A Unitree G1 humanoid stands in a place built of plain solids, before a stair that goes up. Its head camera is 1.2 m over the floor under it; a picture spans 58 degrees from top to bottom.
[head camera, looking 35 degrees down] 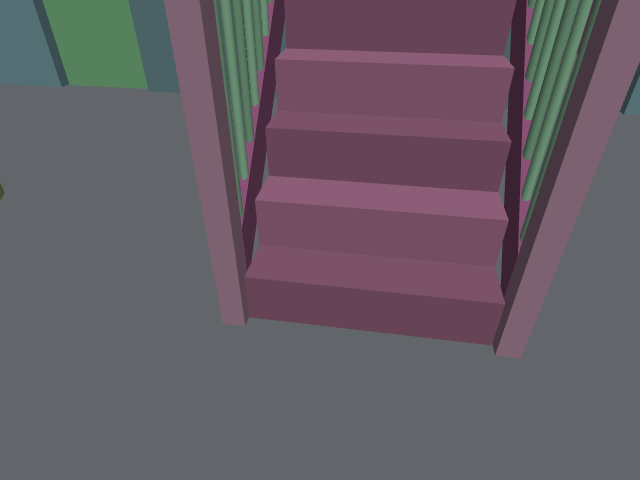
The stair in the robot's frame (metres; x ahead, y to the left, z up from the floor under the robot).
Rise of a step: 0.20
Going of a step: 0.20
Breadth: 0.90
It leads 9 degrees to the right of straight ahead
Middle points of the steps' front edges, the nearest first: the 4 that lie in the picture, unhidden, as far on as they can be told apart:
1.13 -0.17 0.20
1.32 -0.20 0.40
1.52 -0.24 0.61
1.72 -0.27 0.81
